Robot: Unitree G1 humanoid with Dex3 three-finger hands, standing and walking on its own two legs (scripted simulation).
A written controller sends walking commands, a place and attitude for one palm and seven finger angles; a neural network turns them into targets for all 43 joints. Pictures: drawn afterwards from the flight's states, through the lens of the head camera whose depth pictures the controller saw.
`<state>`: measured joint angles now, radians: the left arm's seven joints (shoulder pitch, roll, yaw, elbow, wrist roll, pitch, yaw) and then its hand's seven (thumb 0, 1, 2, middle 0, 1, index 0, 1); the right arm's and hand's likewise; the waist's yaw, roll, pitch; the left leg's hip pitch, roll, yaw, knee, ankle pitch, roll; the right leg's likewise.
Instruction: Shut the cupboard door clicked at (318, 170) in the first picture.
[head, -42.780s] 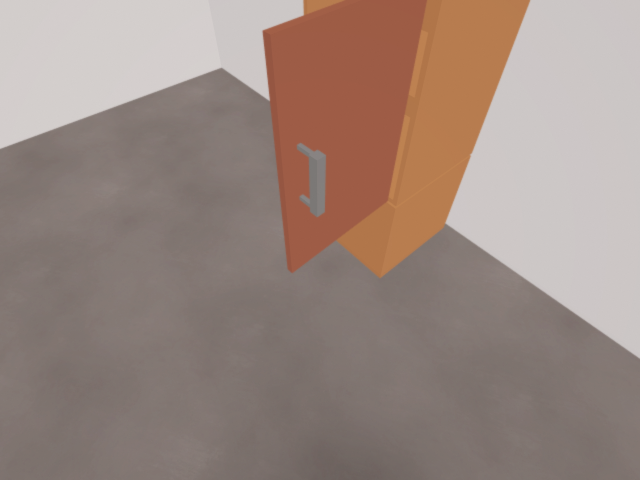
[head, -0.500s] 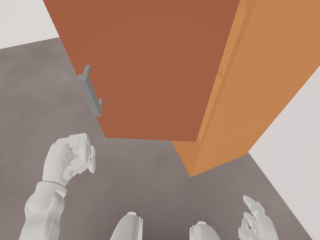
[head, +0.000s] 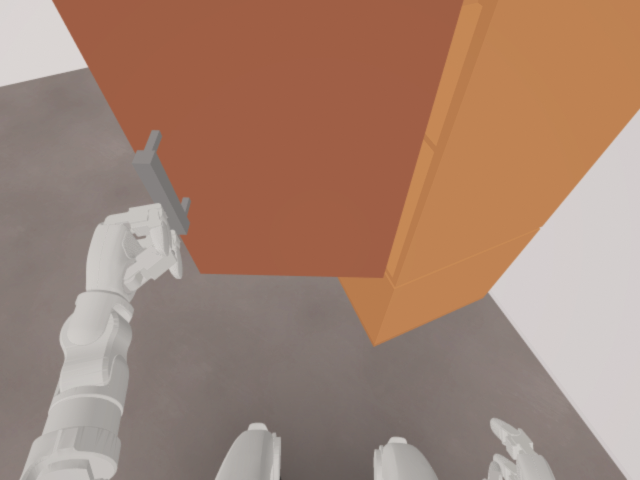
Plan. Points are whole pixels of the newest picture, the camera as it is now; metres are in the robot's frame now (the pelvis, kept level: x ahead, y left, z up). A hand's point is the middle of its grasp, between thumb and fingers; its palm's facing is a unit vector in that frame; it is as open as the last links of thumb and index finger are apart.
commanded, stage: bring the fist close to the handle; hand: left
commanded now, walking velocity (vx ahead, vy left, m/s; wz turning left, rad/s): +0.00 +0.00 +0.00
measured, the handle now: (168, 185) +0.48 +0.23 +0.06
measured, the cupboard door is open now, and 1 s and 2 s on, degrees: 65 61 46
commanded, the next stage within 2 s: push the door shut along its arc in 0.48 s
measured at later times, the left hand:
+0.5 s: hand (172, 245) +0.38 +0.20 +0.06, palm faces +0.02 -1.00 +0.00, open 3.1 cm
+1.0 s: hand (183, 214) +0.43 +0.20 +0.06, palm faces -0.11 -0.99 -0.01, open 3.1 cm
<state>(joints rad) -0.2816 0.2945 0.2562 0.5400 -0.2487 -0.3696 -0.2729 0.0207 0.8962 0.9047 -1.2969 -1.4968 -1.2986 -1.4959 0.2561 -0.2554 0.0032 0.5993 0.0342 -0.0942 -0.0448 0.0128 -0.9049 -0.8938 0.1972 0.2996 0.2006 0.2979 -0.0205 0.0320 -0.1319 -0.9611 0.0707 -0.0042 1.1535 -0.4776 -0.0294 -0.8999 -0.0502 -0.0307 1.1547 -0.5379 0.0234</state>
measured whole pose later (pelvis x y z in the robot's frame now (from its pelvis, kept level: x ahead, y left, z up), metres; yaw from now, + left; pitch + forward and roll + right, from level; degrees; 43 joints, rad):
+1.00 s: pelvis -0.01 +0.01 -0.01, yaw -1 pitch +19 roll -2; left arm -0.65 0.40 0.31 0.94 -0.22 -0.40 -0.41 0.02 0.90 0.90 -1.32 -1.50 -1.30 -1.50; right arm 0.27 -0.27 0.01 0.64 0.04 -0.05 -0.05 0.01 -0.91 -0.89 0.20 0.30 0.20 0.30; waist -0.06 0.03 -0.12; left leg -1.07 0.08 -0.01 1.21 -0.48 -0.02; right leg -1.00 -0.04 -0.03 1.19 -0.53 0.03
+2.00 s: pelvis -0.01 +0.01 -0.04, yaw -3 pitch +28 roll -4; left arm -1.18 0.63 0.32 1.26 -0.09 -0.25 -0.52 0.01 0.90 0.93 -1.30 -1.50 -1.30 -1.50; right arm 0.32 -0.28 0.04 0.65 0.02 -0.05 -0.04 0.01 -0.91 -0.89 0.20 0.30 0.20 0.30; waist -0.21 0.05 -0.11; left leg -1.31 0.11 -0.03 1.34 -0.51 -0.02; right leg -1.23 -0.01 -0.03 1.29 -0.54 0.03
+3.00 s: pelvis +0.00 +0.00 -0.02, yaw -3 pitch +28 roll -3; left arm -1.16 0.40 0.41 1.22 0.05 -0.28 0.04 0.02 0.90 0.91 -1.30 -1.50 -1.30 -1.50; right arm 0.41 -0.23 0.02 0.66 -0.07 -0.03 0.07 0.01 -0.91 -0.89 0.20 0.30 0.20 0.30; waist -0.24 0.09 -0.13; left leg -1.25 0.11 -0.02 1.25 -0.49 -0.03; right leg -1.19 0.00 -0.03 1.22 -0.52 0.02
